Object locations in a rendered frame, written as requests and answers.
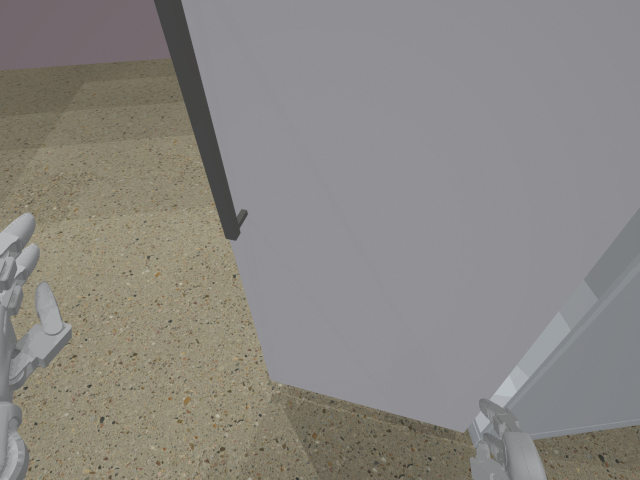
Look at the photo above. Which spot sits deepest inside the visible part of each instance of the right robot hand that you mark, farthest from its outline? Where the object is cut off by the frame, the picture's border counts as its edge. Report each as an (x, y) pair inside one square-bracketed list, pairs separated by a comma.
[(517, 456)]

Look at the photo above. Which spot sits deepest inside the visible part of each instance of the fridge door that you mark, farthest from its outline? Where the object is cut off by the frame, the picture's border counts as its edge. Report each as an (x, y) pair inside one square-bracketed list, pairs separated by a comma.
[(427, 181)]

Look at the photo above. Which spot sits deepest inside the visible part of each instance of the left robot hand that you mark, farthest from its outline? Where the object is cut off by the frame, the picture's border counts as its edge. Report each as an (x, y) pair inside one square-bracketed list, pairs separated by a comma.
[(41, 343)]

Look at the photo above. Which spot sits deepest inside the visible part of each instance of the handle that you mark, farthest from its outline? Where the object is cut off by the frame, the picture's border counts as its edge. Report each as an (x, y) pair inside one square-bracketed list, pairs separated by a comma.
[(176, 32)]

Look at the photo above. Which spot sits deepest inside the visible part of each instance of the robot left forearm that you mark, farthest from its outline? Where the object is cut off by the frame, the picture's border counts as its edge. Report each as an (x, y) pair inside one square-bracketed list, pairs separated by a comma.
[(14, 454)]

